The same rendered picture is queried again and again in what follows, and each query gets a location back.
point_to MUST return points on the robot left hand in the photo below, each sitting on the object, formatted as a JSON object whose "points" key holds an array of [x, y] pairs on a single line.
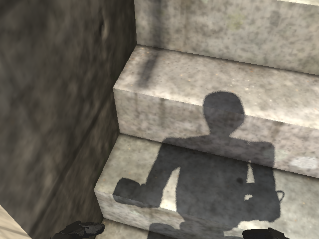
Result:
{"points": [[80, 230]]}

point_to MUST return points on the robot right hand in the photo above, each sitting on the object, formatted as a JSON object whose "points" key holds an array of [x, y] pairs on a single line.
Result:
{"points": [[269, 233]]}

